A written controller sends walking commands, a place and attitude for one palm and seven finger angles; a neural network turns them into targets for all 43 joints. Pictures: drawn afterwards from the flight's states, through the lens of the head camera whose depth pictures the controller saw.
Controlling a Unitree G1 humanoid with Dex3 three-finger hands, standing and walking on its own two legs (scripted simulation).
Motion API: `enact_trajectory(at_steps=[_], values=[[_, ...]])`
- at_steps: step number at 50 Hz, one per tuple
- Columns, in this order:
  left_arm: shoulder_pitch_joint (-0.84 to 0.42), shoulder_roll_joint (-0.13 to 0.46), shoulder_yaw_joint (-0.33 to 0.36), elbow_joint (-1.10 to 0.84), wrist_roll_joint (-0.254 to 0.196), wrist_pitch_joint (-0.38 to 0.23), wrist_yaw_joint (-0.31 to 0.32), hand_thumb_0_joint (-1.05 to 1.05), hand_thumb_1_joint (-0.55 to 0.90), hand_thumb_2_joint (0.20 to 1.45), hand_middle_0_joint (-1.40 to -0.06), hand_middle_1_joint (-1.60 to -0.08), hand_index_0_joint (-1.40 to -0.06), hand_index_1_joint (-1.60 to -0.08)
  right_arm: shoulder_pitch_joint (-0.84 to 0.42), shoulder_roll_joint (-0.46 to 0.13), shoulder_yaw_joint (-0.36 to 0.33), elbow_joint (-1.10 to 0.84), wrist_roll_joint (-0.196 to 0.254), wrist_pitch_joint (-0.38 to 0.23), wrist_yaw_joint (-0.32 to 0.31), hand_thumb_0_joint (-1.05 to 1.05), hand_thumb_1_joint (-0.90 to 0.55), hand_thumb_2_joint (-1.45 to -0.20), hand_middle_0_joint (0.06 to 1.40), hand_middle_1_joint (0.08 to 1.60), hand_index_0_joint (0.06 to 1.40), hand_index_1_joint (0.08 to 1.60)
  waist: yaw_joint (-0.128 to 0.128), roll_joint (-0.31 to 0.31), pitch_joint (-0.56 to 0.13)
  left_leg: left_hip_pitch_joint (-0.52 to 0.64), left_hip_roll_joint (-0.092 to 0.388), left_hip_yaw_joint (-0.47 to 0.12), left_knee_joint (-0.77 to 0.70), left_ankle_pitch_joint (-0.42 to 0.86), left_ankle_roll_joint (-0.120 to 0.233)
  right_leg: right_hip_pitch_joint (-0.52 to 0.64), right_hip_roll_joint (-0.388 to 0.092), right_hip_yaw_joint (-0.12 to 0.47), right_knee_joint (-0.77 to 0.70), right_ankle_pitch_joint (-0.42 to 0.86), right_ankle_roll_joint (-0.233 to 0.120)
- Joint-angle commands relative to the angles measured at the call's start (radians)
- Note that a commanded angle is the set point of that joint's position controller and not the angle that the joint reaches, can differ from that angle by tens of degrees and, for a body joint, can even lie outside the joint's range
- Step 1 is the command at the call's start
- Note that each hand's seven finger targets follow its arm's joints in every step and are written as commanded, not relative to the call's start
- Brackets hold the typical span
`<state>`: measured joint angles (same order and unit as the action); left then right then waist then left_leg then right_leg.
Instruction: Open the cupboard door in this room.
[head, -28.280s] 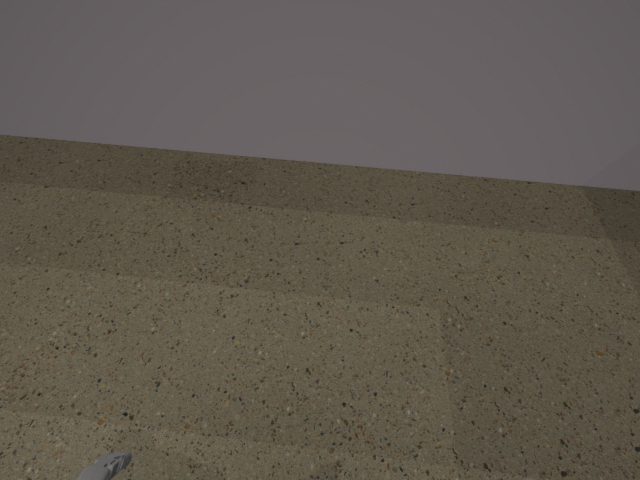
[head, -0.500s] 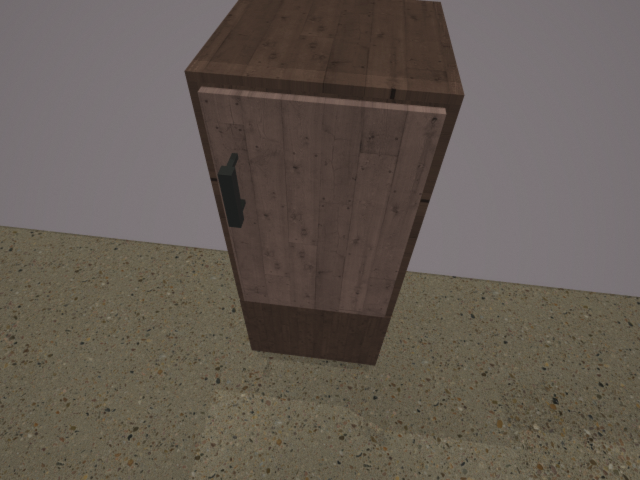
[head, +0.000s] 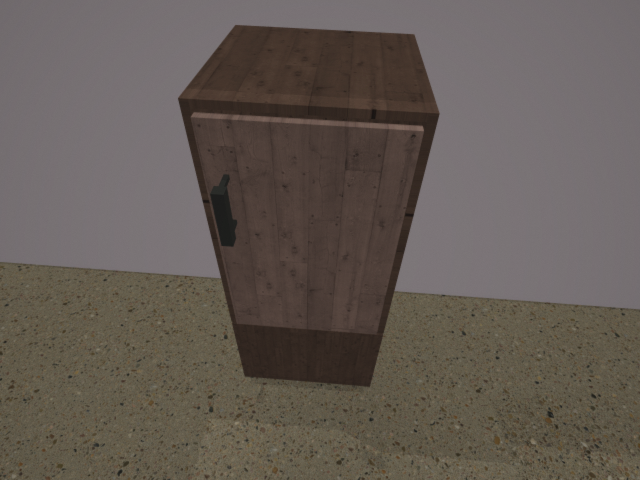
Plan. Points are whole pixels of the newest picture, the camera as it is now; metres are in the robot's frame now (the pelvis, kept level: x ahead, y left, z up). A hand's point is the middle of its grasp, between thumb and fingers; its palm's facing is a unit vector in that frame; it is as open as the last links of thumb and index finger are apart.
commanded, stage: look again from close up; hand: left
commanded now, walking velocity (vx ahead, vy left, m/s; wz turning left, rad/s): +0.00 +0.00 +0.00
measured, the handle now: (226, 210) +0.57 +0.20 +0.01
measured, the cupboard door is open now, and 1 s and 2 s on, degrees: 0 0 0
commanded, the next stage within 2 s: come to a stop and stand still in 0.26 s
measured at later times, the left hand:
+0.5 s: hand out of the picture +0.00 +0.20 -0.17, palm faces -0.01 -0.97 -0.23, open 7.4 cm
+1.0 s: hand out of the picture +0.00 +0.17 -0.17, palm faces +0.02 -0.98 -0.18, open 7.4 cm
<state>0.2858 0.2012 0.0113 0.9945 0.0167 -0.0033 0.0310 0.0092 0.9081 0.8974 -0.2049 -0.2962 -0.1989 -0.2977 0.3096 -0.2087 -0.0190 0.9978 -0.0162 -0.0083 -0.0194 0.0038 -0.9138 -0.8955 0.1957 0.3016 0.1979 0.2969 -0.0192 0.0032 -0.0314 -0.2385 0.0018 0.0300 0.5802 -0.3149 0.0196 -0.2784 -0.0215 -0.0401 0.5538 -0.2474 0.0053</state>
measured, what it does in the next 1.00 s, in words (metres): stands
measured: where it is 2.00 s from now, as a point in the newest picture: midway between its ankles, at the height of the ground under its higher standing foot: outside the picture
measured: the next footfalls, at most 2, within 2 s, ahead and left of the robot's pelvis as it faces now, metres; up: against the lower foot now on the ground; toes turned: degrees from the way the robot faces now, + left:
none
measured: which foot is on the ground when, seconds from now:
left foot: down 0.00-1.00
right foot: down 0.00-1.00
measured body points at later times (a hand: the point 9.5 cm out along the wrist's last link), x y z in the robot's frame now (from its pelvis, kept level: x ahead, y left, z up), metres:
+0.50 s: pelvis -0.02 +0.01 +0.00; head -0.02 +0.01 +0.45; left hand +0.00 +0.25 -0.15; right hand +0.01 -0.23 -0.15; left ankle +0.00 +0.11 -0.73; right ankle +0.03 -0.12 -0.73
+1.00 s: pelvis -0.01 +0.00 +0.01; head -0.01 +0.00 +0.46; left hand -0.01 +0.22 -0.15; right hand +0.00 -0.22 -0.15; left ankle +0.00 +0.11 -0.73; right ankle +0.03 -0.12 -0.73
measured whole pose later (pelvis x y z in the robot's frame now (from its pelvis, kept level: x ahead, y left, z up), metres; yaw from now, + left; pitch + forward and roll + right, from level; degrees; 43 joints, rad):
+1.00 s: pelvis -0.01 +0.00 +0.01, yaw +0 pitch -2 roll +0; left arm 0.31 0.15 -0.01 1.08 0.01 -0.02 0.03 0.01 0.91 0.90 -0.20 -0.30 -0.20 -0.30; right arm 0.30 -0.16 0.02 1.07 -0.01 -0.03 -0.01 0.00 -0.91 -0.90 0.20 0.30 0.20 0.30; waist 0.00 0.00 0.01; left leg -0.19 -0.02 0.04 0.46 -0.24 0.03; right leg -0.25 -0.04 -0.03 0.47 -0.19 0.01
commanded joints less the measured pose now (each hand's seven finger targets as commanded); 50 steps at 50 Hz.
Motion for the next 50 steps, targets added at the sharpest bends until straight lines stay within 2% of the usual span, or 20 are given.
enact_trajectory(at_steps=[1, 5, 7, 9, 14, 19, 20, 21, 22, 23, 24, 25, 27, 30, 31, 37, 38, 40, 47, 50], values=[[0.019, 0.128, 0.021, -0.065, 0.000, -0.017, 0.007, 0.000, 0.900, 0.900, -0.200, -0.300, -0.200, -0.300, -0.002, -0.121, -0.019, -0.058, -0.002, -0.030, -0.009, 0.000, -0.900, -0.900, 0.200, 0.300, 0.200, 0.300, 0.025, 0.052, 0.072, -0.074, 0.106, -0.114, -0.173, 0.216, 0.028, 0.076, -0.065, 0.077, -0.088, 0.148, -0.040], [-0.002, 0.137, 0.021, -0.063, -0.002, -0.012, 0.005, 0.000, 0.900, 0.900, -0.200, -0.300, -0.200, -0.300, -0.029, -0.133, -0.019, -0.058, -0.002, -0.023, -0.007, 0.000, -0.900, -0.900, 0.200, 0.300, 0.200, 0.300, 0.023, 0.019, 0.085, -0.069, 0.102, -0.110, -0.201, 0.139, 0.020, 0.077, -0.072, 0.082, -0.115, 0.113, -0.031], [-0.009, 0.138, 0.019, -0.064, -0.001, -0.010, 0.004, 0.000, 0.900, 0.900, -0.200, -0.300, -0.200, -0.300, -0.036, -0.135, -0.018, -0.053, -0.002, -0.022, -0.004, 0.000, -0.900, -0.900, 0.200, 0.300, 0.200, 0.300, 0.024, 0.022, 0.094, -0.074, 0.104, -0.114, -0.222, 0.099, 0.021, 0.077, -0.072, 0.083, -0.128, 0.091, -0.027], [-0.014, 0.138, 0.017, -0.061, -0.001, -0.011, 0.004, 0.000, 0.900, 0.900, -0.200, -0.300, -0.200, -0.300, -0.041, -0.136, -0.018, -0.051, -0.002, -0.018, -0.002, 0.000, -0.900, -0.900, 0.200, 0.300, 0.200, 0.300, 0.021, -0.012, 0.095, -0.066, 0.100, -0.112, -0.229, 0.073, 0.019, 0.072, -0.075, 0.091, -0.142, 0.078, -0.026], [-0.018, 0.138, 0.015, -0.052, 0.000, -0.011, 0.003, 0.000, 0.900, 0.900, -0.200, -0.300, -0.200, -0.300, -0.046, -0.135, -0.017, -0.032, 0.000, -0.014, 0.002, 0.000, -0.900, -0.900, 0.200, 0.300, 0.200, 0.300, 0.016, -0.032, 0.085, -0.049, 0.095, -0.110, -0.245, 0.037, 0.015, 0.069, -0.082, 0.100, -0.167, 0.043, -0.021], [0.003, 0.124, 0.012, -0.033, 0.001, -0.013, 0.005, 0.000, 0.900, 0.900, -0.200, -0.300, -0.200, -0.300, -0.042, -0.121, -0.016, -0.008, 0.002, -0.011, 0.004, 0.000, -0.900, -0.900, 0.200, 0.300, 0.200, 0.300, 0.015, -0.023, 0.076, -0.036, 0.093, -0.109, -0.254, 0.024, 0.014, 0.069, -0.087, 0.104, -0.187, 0.031, -0.019], [0.089, 0.101, 0.000, 0.015, 0.003, -0.018, 0.042, 0.000, 0.900, 0.900, -0.200, -0.300, -0.200, -0.300, -0.083, -0.117, -0.004, -0.055, 0.010, -0.021, 0.007, 0.000, -0.900, -0.900, 0.200, 0.300, 0.200, 0.300, 0.050, -0.050, 0.076, -0.037, 0.118, -0.029, -0.093, 0.085, -0.014, 0.069, -0.118, 0.094, -0.131, 0.191, -0.018], [0.048, 0.125, -0.009, 0.016, 0.003, -0.031, 0.029, 0.000, 0.900, 0.900, -0.200, -0.300, -0.200, -0.300, -0.089, -0.093, 0.005, -0.073, 0.010, -0.018, 0.014, 0.000, -0.900, -0.900, 0.200, 0.300, 0.200, 0.300, 0.019, -0.022, 0.092, -0.034, 0.074, -0.025, -0.108, 0.059, -0.028, 0.019, -0.151, 0.110, -0.150, 0.150, -0.038], [0.031, 0.133, -0.006, -0.006, 0.001, -0.032, 0.022, 0.000, 0.900, 0.900, -0.200, -0.300, -0.200, -0.300, -0.013, -0.054, 0.011, -0.057, -0.001, -0.021, 0.014, 0.000, -0.900, -0.900, 0.200, 0.300, 0.200, 0.300, 0.002, 0.012, 0.021, 0.001, 0.057, -0.060, -0.141, 0.044, -0.015, 0.033, -0.143, 0.142, -0.127, 0.051, -0.054], [0.020, 0.133, -0.003, -0.015, -0.001, -0.027, 0.016, 0.000, 0.900, 0.900, -0.200, -0.300, -0.200, -0.300, 0.000, -0.071, 0.010, -0.058, -0.003, -0.019, 0.012, 0.000, -0.900, -0.900, 0.200, 0.300, 0.200, 0.300, 0.001, 0.017, 0.006, -0.004, 0.074, -0.075, -0.149, 0.037, -0.005, 0.024, -0.117, 0.119, -0.138, -0.084, -0.052], [0.012, 0.131, -0.001, -0.015, -0.001, -0.022, 0.012, 0.000, 0.900, 0.900, -0.200, -0.300, -0.200, -0.300, -0.004, -0.084, 0.007, -0.056, -0.004, -0.017, 0.012, 0.000, -0.900, -0.900, 0.200, 0.300, 0.200, 0.300, -0.001, 0.029, 0.007, -0.021, 0.081, -0.095, -0.169, 0.021, 0.002, 0.022, -0.097, 0.107, -0.138, -0.120, -0.046], [0.012, 0.125, -0.002, -0.017, 0.000, -0.017, 0.009, 0.000, 0.900, 0.900, -0.200, -0.300, -0.200, -0.300, -0.015, -0.090, 0.003, -0.061, -0.003, -0.015, 0.012, 0.000, -0.900, -0.900, 0.200, 0.300, 0.200, 0.300, 0.002, 0.067, 0.039, -0.052, 0.087, -0.114, -0.209, -0.043, 0.008, 0.013, -0.082, 0.093, -0.130, -0.133, -0.040], [0.026, 0.107, -0.001, -0.013, 0.004, -0.009, 0.004, 0.000, 0.900, 0.900, -0.200, -0.300, -0.200, -0.300, -0.019, -0.102, 0.000, -0.072, -0.004, -0.013, 0.009, 0.000, -0.900, -0.900, 0.200, 0.300, 0.200, 0.300, 0.013, 0.050, 0.092, -0.143, 0.104, -0.150, -0.262, -0.146, 0.022, 0.044, -0.059, 0.053, -0.097, -0.096, -0.030], [0.062, 0.081, -0.004, 0.004, 0.005, -0.010, 0.000, 0.000, 0.900, 0.900, -0.200, -0.300, -0.200, -0.300, -0.016, -0.103, 0.000, -0.068, -0.002, -0.012, 0.006, 0.000, -0.900, -0.900, 0.200, 0.300, 0.200, 0.300, 0.021, 0.005, 0.142, -0.178, 0.092, -0.151, -0.283, -0.176, 0.026, 0.043, -0.058, 0.066, -0.115, -0.083, -0.029], [0.062, 0.081, -0.005, 0.004, 0.007, -0.009, 0.000, 0.000, 0.900, 0.900, -0.200, -0.300, -0.200, -0.300, -0.006, -0.097, 0.000, -0.065, -0.001, -0.012, 0.006, 0.000, -0.900, -0.900, 0.200, 0.300, 0.200, 0.300, 0.020, 0.009, 0.158, -0.181, 0.095, -0.155, -0.296, -0.184, 0.027, 0.034, -0.057, 0.061, -0.115, -0.084, -0.030], [0.081, 0.064, -0.004, 0.018, 0.002, -0.020, 0.001, 0.000, 0.900, 0.900, -0.200, -0.300, -0.200, -0.300, 0.025, -0.078, 0.003, -0.029, 0.002, -0.022, 0.001, 0.000, -0.900, -0.900, 0.200, 0.300, 0.200, 0.300, 0.017, -0.012, 0.127, -0.117, 0.085, -0.134, -0.276, -0.083, 0.025, 0.041, -0.075, 0.084, -0.148, -0.022, -0.030], [0.081, 0.062, -0.004, 0.021, 0.000, -0.022, 0.001, 0.000, 0.900, 0.900, -0.200, -0.300, -0.200, -0.300, 0.032, -0.074, 0.006, -0.022, 0.002, -0.024, 0.001, 0.000, -0.900, -0.900, 0.200, 0.300, 0.200, 0.300, 0.015, -0.039, 0.113, -0.096, 0.083, -0.127, -0.266, -0.047, 0.024, 0.041, -0.078, 0.093, -0.153, -0.009, -0.032], [0.079, 0.058, -0.004, 0.025, -0.001, -0.026, 0.002, 0.000, 0.900, 0.900, -0.200, -0.300, -0.200, -0.300, 0.039, -0.066, 0.007, -0.011, 0.003, -0.026, 0.000, 0.000, -0.900, -0.900, 0.200, 0.300, 0.200, 0.300, 0.012, -0.051, 0.101, -0.073, 0.076, -0.111, -0.251, -0.006, 0.022, 0.041, -0.088, 0.101, -0.172, -0.012, -0.032], [0.071, 0.059, -0.002, 0.040, -0.003, -0.032, 0.004, 0.000, 0.900, 0.900, -0.200, -0.300, -0.200, -0.300, 0.036, -0.052, 0.011, 0.030, 0.006, -0.035, -0.003, 0.000, -0.900, -0.900, 0.200, 0.300, 0.200, 0.300, 0.016, -0.018, 0.070, -0.029, 0.081, -0.088, -0.231, 0.122, 0.014, 0.081, -0.094, 0.102, -0.171, 0.093, -0.034], [0.068, 0.055, -0.003, 0.051, -0.004, -0.030, 0.004, 0.000, 0.900, 0.900, -0.200, -0.300, -0.200, -0.300, 0.032, -0.045, 0.013, 0.046, 0.006, -0.032, -0.004, 0.000, -0.900, -0.900, 0.200, 0.300, 0.200, 0.300, 0.018, -0.019, 0.085, -0.031, 0.083, -0.083, -0.239, 0.113, 0.009, 0.083, -0.095, 0.100, -0.178, 0.089, -0.033]])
